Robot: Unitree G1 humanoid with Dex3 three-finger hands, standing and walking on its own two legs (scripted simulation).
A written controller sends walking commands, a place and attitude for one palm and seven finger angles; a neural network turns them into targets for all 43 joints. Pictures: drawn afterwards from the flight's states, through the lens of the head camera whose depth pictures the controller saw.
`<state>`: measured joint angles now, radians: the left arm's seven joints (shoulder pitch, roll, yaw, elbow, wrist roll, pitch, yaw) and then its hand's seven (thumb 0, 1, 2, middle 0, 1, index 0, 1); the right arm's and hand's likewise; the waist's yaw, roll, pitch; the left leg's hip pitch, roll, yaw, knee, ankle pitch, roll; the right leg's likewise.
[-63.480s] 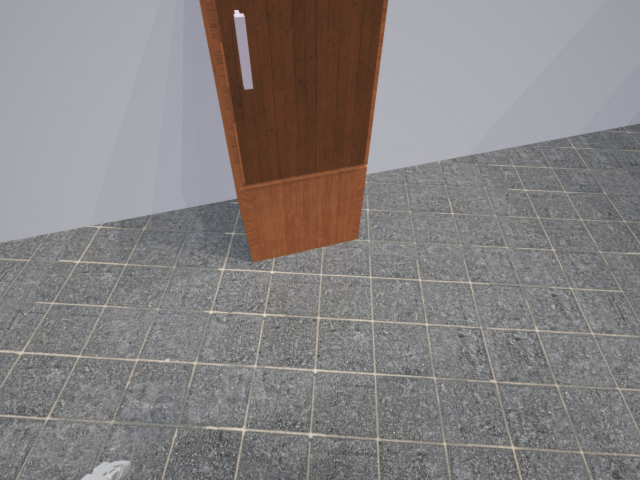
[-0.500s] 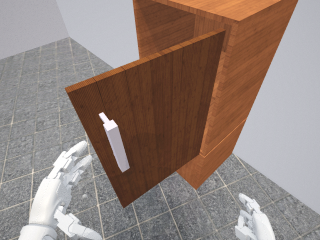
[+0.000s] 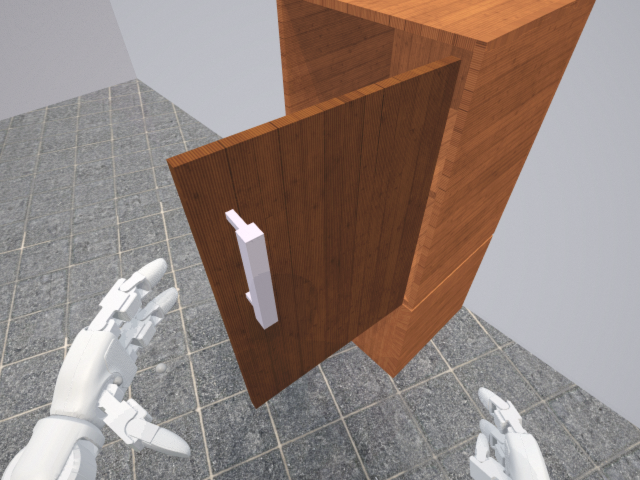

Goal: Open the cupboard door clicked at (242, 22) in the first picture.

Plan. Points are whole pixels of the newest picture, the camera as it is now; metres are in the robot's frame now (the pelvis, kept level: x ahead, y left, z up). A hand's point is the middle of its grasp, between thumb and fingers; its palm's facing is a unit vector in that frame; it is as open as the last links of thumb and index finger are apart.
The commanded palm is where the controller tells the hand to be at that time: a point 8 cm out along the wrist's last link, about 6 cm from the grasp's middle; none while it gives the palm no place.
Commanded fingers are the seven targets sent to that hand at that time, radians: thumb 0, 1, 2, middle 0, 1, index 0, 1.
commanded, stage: draw the hand back to the body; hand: left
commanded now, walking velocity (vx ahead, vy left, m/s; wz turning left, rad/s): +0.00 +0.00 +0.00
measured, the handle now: (251, 271) +0.33 +0.12 +0.11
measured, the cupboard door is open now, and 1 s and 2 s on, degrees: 84 84 84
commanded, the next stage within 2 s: step back with the hand held close in 1.36 s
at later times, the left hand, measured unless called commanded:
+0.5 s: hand (100, 345) +0.21 +0.24 +0.14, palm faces +0.30 -0.90 -0.32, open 14.8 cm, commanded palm +0.16 +0.28 +0.16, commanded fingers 0.00 0.09 0.56 -0.17 -0.30 -0.17 -0.30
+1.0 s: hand (73, 301) +0.23 +0.26 +0.18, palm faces +0.43 -0.80 -0.42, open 8.9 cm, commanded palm +0.18 +0.30 +0.19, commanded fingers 0.00 0.90 0.90 -0.20 -0.30 -0.20 -0.30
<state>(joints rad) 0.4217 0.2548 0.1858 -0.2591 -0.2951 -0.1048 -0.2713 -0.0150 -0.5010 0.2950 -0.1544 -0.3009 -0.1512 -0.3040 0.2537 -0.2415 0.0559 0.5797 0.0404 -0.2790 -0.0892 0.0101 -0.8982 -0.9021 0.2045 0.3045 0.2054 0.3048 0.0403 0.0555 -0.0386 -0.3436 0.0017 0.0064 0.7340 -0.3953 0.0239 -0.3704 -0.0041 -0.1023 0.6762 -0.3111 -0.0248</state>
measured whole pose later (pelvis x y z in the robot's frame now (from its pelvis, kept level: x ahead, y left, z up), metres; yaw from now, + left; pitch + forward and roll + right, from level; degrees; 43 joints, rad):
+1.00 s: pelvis +0.03 +0.00 +0.03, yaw -1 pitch -4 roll -1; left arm 0.46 0.34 0.32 -0.38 -0.05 -0.08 0.11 0.00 0.63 0.78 -0.20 -0.30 -0.20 -0.31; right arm 0.19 -0.23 0.02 0.64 -0.01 -0.09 -0.07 0.01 -0.90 -0.90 0.20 0.30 0.21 0.30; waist 0.08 0.08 0.03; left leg -0.03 -0.01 0.03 0.39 -0.29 0.03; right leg -0.08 0.01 -0.07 0.37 -0.21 -0.01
